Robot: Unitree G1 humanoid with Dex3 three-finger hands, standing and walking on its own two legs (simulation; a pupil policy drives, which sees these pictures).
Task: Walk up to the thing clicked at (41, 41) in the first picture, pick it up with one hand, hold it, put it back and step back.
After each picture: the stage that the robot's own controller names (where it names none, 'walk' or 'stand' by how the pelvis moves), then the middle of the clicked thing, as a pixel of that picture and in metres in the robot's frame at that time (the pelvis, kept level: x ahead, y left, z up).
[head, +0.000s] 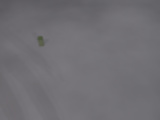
stand; (40, 41) +1.53 +0.46 -0.72
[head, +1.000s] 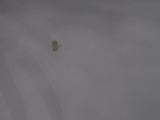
walk; (54, 45) +1.44 +0.21 -0.70
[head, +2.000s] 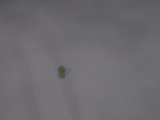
walk; (61, 72) +0.96 +0.14 -0.71
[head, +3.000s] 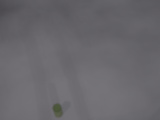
walk; (57, 110) +0.58 +0.21 -0.69
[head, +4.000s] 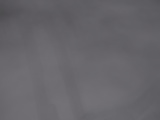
stand; out of the picture +0.36 +0.15 -0.70
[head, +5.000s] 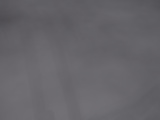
stand; out of the picture +0.34 +0.17 -0.72
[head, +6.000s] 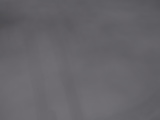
stand; out of the picture +0.36 +0.17 -0.73
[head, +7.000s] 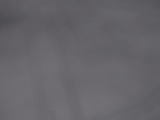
stand; out of the picture +0.34 +0.17 -0.73
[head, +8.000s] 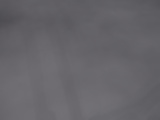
stand; out of the picture +0.34 +0.17 -0.73
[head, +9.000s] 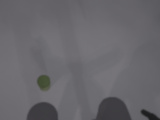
go down; (44, 83) +0.42 +0.14 -0.44
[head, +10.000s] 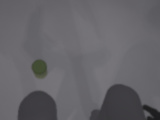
go down; (40, 69) +0.45 +0.15 -0.34
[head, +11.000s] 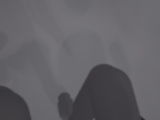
close in; out of the picture +0.45 +0.19 -0.24
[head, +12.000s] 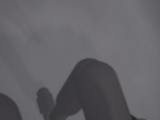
close; out of the picture +0.45 +0.21 -0.24
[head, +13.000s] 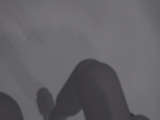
lift; out of the picture +0.42 +0.20 -0.24
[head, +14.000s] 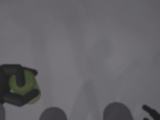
lift; (27, 88) +0.33 +0.18 -0.03
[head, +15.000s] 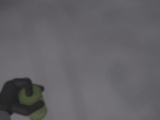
hold; (34, 103) +0.30 +0.16 -0.01
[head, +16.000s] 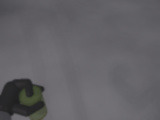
hold; (34, 104) +0.31 +0.16 +0.00
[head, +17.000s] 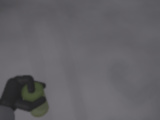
crouch; (36, 100) +0.32 +0.16 -0.01
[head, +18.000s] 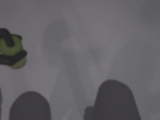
crouch; (13, 53) +0.46 +0.17 -0.11
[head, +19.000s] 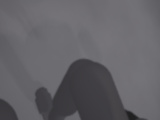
lower; out of the picture +0.45 +0.24 -0.25
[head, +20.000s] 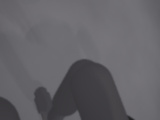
lower; out of the picture +0.45 +0.23 -0.25
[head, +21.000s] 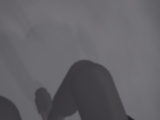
lower; out of the picture +0.45 +0.23 -0.25
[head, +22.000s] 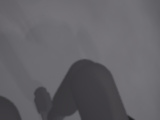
lower; out of the picture +0.45 +0.23 -0.25
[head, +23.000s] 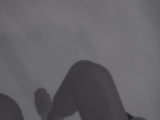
open; out of the picture +0.45 +0.22 -0.25
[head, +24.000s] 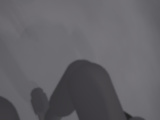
withdraw; out of the picture +0.44 +0.22 -0.25
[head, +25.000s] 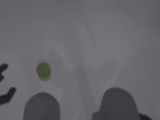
walk; (44, 72) +0.46 +0.15 -0.36
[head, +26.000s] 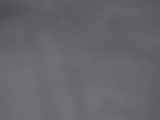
stand; out of the picture +0.37 +0.12 -0.66
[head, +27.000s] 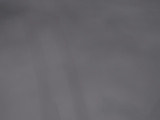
stand; out of the picture +0.38 +0.14 -0.67
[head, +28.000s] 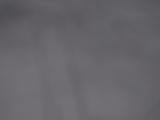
stand; out of the picture +0.38 +0.12 -0.70
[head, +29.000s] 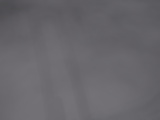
walk; out of the picture +0.40 +0.13 -0.71
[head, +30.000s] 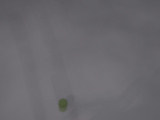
walk; (62, 105) +0.51 +0.08 -0.71
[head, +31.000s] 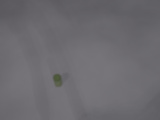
walk; (57, 80) +0.74 +0.22 -0.70
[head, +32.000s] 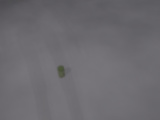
stand; (61, 71) +1.01 +0.20 -0.70
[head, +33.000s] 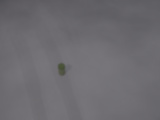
stand; (61, 69) +0.97 +0.17 -0.71
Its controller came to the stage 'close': yes
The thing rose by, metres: 0.71
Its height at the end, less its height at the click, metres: +0.00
